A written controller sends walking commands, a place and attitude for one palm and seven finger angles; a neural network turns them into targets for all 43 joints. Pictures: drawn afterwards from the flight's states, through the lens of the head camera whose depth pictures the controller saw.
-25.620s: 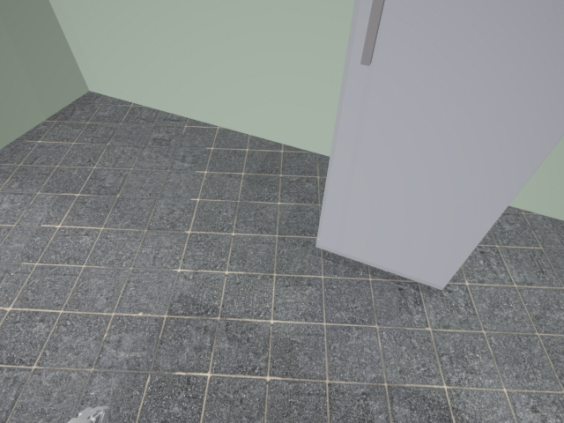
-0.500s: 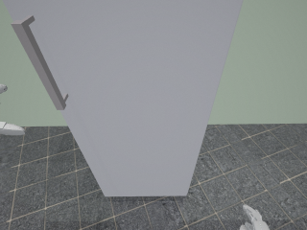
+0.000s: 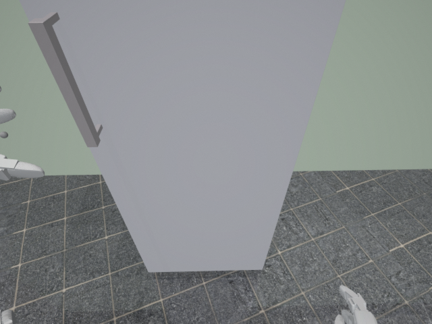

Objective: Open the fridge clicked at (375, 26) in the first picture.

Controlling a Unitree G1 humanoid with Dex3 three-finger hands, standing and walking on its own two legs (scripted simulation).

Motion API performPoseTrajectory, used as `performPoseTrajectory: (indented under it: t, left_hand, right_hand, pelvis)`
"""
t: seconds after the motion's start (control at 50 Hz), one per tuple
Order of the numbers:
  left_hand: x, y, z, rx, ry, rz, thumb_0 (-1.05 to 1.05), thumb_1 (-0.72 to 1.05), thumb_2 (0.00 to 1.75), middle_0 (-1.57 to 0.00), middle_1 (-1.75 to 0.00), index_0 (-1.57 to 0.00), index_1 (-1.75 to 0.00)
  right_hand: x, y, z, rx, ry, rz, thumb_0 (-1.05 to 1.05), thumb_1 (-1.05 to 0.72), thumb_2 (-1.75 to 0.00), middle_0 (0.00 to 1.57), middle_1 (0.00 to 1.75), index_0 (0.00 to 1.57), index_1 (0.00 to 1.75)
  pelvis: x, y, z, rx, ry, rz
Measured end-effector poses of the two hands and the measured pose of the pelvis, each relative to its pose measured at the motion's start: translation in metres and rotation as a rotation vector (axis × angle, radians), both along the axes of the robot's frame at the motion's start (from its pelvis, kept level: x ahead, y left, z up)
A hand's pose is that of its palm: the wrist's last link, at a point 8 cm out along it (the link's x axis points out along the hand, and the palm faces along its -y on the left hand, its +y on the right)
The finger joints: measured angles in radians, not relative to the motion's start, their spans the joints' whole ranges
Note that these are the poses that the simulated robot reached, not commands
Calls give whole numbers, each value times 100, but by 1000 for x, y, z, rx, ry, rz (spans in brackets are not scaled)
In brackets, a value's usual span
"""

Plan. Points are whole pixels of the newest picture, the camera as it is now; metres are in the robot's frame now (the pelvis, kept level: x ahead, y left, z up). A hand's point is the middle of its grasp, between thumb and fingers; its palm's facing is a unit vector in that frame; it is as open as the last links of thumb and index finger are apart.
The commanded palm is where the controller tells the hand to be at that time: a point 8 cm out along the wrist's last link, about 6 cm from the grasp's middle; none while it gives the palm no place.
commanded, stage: slip the hand off the handle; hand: left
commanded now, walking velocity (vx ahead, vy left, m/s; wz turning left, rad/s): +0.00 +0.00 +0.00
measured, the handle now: (75, 87) +0.43 +0.30 +0.24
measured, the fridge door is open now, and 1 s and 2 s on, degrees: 0 0 0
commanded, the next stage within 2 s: draw the hand back to the body in 0.16 s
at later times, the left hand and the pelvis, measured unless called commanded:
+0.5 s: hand (29, 152) +0.29 +0.32 +0.21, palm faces +0.08 -0.99 -0.15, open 14.7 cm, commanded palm +0.24 +0.37 +0.22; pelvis +0.03 +0.02 +0.01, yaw +0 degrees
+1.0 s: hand (20, 193) +0.23 +0.30 +0.19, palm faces +0.49 -0.82 -0.28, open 13.4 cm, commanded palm +0.18 +0.33 +0.20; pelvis +0.00 +0.00 +0.01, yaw +0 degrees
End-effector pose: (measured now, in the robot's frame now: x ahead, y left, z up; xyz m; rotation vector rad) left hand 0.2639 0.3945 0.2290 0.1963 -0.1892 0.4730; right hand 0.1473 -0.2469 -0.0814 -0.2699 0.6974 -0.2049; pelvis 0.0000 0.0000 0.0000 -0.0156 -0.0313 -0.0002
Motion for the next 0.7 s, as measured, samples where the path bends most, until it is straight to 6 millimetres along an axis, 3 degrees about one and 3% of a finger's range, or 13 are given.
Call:
performPoseTrajectory:
  t: [0.16,0.3,0.42,0.54,0.7]
  left_hand:
    - [3,9,-4,-20,17,6,-1,-55,20,-25,-115,-25,-115]
    - [8,8,-6,-13,17,-2,-1,-55,20,-25,-115,-25,-115]
    - [13,-14,-12,-39,108,-234,-1,-55,20,-25,-115,-25,-115]
    - [-6,-25,-16,-44,198,-433,-1,-54,20,-25,-115,-25,-115]
    - [-36,-26,-20,-71,170,-504,-1,-55,20,-25,-115,-25,-115]
  right_hand:
    - [27,27,11,15,-45,56,2,-90,-90,20,30,20,30]
    - [45,37,16,9,-47,84,2,-90,-90,20,30,20,30]
    - [56,36,22,22,-67,64,2,-90,-90,20,30,20,30]
    - [65,29,34,34,-122,65,2,-90,-90,20,30,20,30]
    - [67,22,42,14,-143,128,2,-90,-90,20,30,20,30]
  pelvis:
    - [7,11,3,-3,2,3]
    - [15,16,5,-4,4,5]
    - [24,19,7,-4,-10,-1]
    - [28,16,8,-4,-20,-6]
    - [17,9,7,-7,-31,14]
